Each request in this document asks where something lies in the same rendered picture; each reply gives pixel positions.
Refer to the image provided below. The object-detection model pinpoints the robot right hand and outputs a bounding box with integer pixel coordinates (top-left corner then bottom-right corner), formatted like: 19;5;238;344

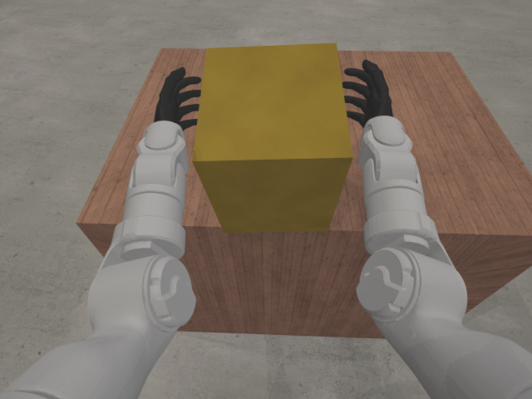
342;60;393;128

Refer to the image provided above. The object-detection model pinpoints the pedestal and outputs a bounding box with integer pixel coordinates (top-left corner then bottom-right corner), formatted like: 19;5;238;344
76;48;532;339

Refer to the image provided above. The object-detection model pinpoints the robot left hand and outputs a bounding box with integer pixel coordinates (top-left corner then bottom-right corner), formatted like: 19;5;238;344
154;67;201;131

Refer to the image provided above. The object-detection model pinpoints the robot left upper arm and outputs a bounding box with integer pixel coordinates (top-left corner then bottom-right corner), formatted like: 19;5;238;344
0;254;196;399

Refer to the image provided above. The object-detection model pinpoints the right robot forearm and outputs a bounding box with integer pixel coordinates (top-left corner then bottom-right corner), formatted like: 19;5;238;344
358;116;455;268

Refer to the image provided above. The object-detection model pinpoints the robot right upper arm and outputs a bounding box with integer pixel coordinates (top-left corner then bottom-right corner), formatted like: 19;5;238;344
357;246;532;399

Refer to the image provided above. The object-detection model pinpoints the carton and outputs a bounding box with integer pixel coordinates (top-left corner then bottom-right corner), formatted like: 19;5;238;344
192;43;353;233

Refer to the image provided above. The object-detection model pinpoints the left robot forearm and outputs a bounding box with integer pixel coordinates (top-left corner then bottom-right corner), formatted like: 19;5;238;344
87;121;189;320

